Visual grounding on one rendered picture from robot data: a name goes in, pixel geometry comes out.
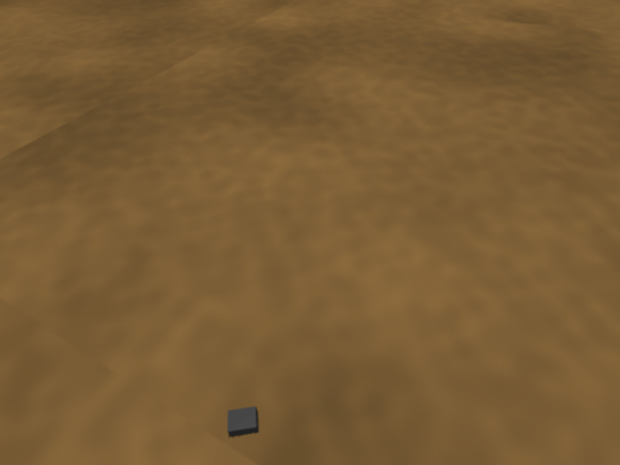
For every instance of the small box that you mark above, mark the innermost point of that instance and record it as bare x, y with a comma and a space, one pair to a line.
243, 421

